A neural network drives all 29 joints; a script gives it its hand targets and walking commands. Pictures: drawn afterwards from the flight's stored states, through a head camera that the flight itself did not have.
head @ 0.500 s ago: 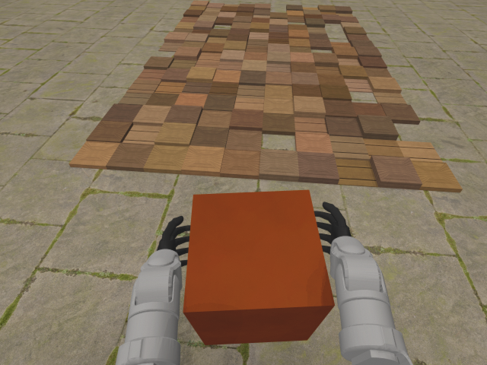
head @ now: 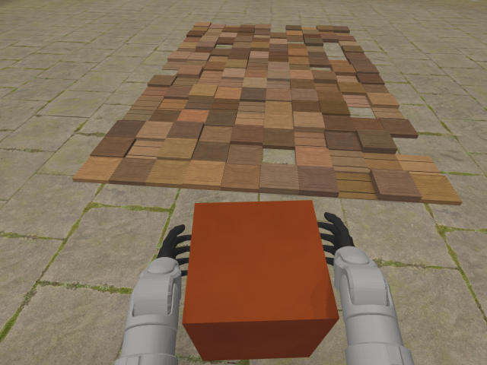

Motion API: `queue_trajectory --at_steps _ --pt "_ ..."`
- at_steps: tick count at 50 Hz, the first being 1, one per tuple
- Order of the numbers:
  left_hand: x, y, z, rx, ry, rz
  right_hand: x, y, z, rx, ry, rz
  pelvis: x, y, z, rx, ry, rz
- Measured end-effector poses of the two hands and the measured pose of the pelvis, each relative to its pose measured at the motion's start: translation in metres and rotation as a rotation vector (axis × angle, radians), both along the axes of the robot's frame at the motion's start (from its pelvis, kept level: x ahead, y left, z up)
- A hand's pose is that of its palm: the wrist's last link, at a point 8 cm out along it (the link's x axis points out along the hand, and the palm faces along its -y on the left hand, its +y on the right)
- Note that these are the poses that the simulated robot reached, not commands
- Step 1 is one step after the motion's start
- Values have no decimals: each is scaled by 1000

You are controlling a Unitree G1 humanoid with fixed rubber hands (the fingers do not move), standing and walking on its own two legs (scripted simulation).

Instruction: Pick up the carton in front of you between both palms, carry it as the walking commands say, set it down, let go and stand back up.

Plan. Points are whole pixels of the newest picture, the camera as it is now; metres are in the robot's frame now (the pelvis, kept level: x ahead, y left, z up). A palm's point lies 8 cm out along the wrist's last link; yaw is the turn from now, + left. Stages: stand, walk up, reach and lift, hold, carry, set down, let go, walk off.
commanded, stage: hold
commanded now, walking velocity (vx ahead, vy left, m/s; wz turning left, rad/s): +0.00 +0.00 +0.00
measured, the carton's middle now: (255, 284) +0.28 +0.00 -0.03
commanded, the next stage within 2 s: carry in 0.90 s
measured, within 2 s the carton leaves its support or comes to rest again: neither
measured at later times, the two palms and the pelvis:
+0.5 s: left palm (166, 264) +0.28 +0.15 +0.04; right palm (341, 255) +0.28 -0.15 +0.05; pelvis -0.01 +0.01 +0.00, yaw +0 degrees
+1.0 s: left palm (169, 261) +0.28 +0.15 +0.04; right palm (343, 251) +0.29 -0.15 +0.06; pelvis +0.00 +0.00 +0.00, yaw -2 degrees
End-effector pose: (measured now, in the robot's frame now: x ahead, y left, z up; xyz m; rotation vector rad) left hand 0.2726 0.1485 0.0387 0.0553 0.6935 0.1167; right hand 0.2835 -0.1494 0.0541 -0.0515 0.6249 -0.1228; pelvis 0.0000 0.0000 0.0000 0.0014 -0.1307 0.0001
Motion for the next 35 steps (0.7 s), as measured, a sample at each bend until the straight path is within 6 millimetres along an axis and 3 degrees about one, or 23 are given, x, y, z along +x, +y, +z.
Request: queue_trajectory --at_steps 15,35 --pt "-2 -1 -3 -17 12 -1 -7 -1 -3 15 11 -28 -13 4 -3 2 -15 -11" --pt "1 4 -3 -9 9 0 0 4 -1 -1 9 -10 -3 6 0 1 -6 -6"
